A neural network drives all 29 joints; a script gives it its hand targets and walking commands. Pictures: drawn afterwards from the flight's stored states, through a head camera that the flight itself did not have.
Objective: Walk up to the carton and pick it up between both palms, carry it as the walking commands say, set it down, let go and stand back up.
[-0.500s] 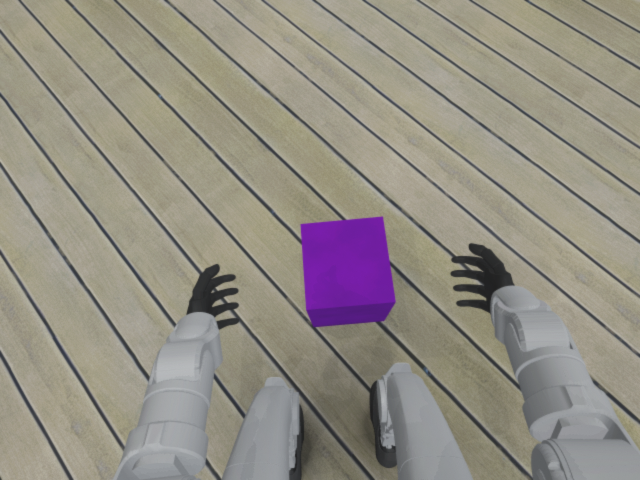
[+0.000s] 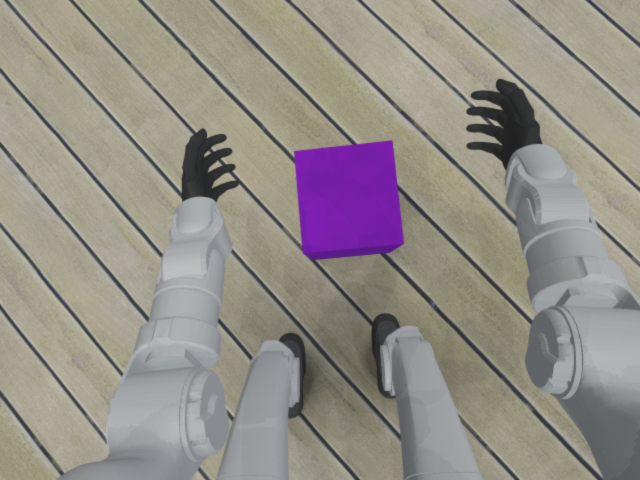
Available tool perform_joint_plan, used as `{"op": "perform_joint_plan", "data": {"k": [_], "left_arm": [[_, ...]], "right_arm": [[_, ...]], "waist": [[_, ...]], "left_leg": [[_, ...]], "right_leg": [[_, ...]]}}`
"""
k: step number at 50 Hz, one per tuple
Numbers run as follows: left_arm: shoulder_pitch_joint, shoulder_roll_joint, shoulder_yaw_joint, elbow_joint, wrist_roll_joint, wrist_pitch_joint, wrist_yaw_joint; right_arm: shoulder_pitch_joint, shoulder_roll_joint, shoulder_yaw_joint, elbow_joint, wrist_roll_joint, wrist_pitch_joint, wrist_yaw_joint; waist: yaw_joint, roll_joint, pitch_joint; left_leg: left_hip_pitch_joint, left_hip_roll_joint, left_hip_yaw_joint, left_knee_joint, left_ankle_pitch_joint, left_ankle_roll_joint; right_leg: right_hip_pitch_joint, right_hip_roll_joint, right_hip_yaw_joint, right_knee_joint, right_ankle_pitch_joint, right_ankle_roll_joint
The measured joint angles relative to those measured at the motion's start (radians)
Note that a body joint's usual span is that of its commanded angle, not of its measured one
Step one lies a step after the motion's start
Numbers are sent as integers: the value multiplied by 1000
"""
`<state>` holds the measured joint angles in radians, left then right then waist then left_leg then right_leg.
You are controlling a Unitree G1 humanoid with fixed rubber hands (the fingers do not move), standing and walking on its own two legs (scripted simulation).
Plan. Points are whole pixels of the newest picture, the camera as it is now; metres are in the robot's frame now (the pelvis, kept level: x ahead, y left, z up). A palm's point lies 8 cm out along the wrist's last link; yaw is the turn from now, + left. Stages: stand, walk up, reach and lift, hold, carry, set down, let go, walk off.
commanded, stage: reach and lift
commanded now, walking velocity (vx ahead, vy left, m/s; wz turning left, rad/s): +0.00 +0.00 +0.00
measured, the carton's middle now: (347, 208) +0.49 -0.03 -0.54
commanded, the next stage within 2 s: none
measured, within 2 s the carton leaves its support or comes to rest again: neither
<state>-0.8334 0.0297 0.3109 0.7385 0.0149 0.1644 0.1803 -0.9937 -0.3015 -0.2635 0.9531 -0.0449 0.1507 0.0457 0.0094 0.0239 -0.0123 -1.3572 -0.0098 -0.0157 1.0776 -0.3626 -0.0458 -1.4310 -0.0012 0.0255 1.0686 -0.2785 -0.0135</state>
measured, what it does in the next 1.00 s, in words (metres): lowers itself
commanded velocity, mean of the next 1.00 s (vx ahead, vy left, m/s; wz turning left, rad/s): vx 0.00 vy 0.00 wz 0.00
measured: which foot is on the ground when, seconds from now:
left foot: down 0.00-1.00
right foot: down 0.00-1.00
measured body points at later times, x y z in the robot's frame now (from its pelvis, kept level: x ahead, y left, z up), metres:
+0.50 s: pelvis +0.00 +0.00 -0.07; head +0.31 -0.04 +0.26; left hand +0.49 +0.14 -0.20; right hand +0.51 -0.23 -0.20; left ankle +0.06 +0.14 -0.63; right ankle +0.09 -0.11 -0.63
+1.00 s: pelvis -0.03 +0.00 -0.19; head +0.31 -0.04 +0.10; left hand +0.48 +0.13 -0.34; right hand +0.51 -0.23 -0.35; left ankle +0.06 +0.14 -0.63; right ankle +0.09 -0.11 -0.63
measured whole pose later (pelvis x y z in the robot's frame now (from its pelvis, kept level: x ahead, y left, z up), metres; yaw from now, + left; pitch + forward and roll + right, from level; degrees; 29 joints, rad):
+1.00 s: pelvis -0.03 +0.00 -0.19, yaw +4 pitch +47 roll +6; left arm -1.13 0.04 0.29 0.81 -0.02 0.12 0.22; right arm -1.28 -0.40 -0.21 1.05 0.01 0.10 0.01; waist -0.01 0.04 0.04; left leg -2.07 -0.08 -0.02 1.81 -0.57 -0.08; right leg -2.17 0.03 0.08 1.80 -0.46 0.01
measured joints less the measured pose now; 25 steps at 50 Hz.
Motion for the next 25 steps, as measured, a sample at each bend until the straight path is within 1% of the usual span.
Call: {"op": "perform_joint_plan", "data": {"k": [7, 13, 19, 25], "left_arm": [[-60, 9, 26, 6, 24, -46, -23], [-98, 6, 51, 20, 53, -69, -39], [-120, 2, 60, 33, 66, -78, -40], [-143, 0, 41, 29, 49, -73, -24]], "right_arm": [[-63, 2, -30, 10, -22, -40, 5], [-93, 7, -56, 16, -47, -59, 12], [-108, 7, -64, 23, -55, -69, 13], [-125, -4, -50, 21, -36, -65, 3]], "waist": [[-6, -3, -32], [-7, -2, -61], [-7, 1, -80], [-6, 2, -78]], "left_leg": [[-81, -3, -3, -2, 3, -6], [-158, -6, -4, 36, -11, -8], [-258, -13, -7, 133, -47, -10], [-369, -22, -8, 266, -91, -12]], "right_leg": [[-86, 4, 6, 6, 0, -3], [-166, 8, 12, 47, -13, -3], [-266, 12, 17, 142, -46, -1], [-379, 15, 24, 272, -86, 4]]}}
